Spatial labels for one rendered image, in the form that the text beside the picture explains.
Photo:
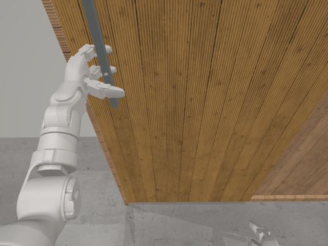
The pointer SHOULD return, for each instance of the right robot hand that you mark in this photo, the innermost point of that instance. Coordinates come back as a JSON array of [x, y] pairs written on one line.
[[263, 235]]

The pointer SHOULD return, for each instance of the robot left upper arm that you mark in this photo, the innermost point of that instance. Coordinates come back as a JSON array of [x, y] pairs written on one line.
[[45, 206]]

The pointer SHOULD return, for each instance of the left robot hand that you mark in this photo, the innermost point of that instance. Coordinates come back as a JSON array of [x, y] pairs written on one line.
[[77, 69]]

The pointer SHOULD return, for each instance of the handle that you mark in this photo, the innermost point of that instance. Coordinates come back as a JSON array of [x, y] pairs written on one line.
[[94, 26]]

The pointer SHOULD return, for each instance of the robot left forearm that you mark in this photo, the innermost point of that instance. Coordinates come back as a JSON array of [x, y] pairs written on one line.
[[59, 136]]

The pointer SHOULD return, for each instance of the wardrobe door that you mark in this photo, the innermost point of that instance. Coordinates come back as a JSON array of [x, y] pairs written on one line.
[[303, 167], [215, 90]]

